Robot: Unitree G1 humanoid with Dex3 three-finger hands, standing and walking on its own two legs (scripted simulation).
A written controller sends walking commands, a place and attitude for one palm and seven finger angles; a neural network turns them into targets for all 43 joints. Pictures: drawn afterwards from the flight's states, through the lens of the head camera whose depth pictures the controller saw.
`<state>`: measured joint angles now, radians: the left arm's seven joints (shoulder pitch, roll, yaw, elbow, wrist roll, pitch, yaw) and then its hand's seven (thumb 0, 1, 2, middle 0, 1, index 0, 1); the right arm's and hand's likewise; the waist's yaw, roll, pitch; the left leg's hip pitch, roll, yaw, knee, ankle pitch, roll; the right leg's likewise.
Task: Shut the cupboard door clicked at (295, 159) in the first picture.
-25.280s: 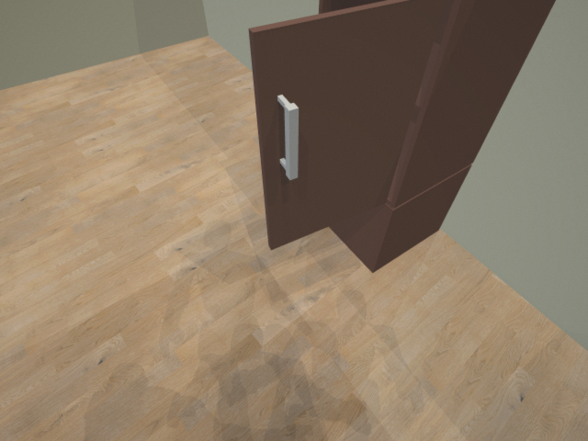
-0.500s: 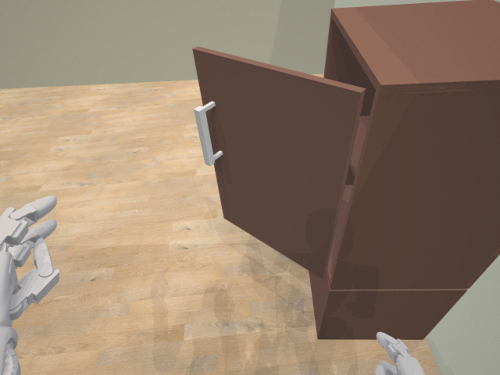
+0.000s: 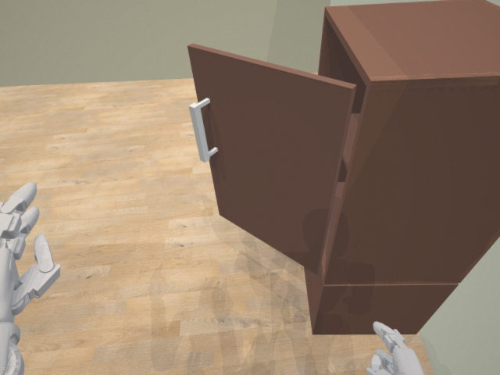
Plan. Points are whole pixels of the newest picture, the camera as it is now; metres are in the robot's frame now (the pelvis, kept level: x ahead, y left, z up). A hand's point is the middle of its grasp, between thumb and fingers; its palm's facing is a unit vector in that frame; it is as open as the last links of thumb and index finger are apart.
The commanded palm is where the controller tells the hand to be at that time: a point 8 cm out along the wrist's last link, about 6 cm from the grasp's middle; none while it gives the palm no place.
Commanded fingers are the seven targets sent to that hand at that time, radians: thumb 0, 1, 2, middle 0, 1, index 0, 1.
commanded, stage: step back with the hand held close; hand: left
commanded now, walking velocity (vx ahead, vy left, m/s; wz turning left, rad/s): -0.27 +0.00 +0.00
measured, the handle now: (205, 131) +0.68 +0.21 +0.04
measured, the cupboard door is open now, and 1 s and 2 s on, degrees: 52 52 52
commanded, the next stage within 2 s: stop stepping back and stand still in 1.30 s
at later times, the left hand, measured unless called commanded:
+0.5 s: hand (32, 284) +0.17 +0.28 +0.16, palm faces +0.43 -0.76 -0.49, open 7.4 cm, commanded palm +0.11 +0.32 +0.17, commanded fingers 0.00 0.90 0.90 -0.20 -0.30 -0.20 -0.30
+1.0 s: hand (21, 324) +0.12 +0.27 +0.15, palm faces +0.38 -0.81 -0.45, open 7.4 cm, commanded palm +0.05 +0.31 +0.17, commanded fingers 0.00 0.90 0.90 -0.20 -0.30 -0.20 -0.30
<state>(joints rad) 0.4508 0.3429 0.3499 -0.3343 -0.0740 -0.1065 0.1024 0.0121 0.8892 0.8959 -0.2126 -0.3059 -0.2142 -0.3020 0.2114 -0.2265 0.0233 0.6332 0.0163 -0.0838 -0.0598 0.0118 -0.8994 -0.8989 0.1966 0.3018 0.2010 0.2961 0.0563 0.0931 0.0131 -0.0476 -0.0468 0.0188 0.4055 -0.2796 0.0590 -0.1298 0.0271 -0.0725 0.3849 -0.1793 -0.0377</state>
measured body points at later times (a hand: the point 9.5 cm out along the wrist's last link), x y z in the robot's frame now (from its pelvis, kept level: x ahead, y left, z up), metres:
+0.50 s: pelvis -0.04 +0.02 -0.02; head -0.04 +0.01 +0.43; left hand +0.14 +0.32 +0.18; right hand +0.13 -0.23 -0.10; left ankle -0.03 +0.08 -0.74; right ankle +0.03 -0.10 -0.74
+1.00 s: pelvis -0.10 +0.01 -0.01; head -0.06 +0.03 +0.44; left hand +0.10 +0.31 +0.18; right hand +0.09 -0.21 -0.09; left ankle -0.03 +0.08 -0.74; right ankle -0.11 -0.11 -0.74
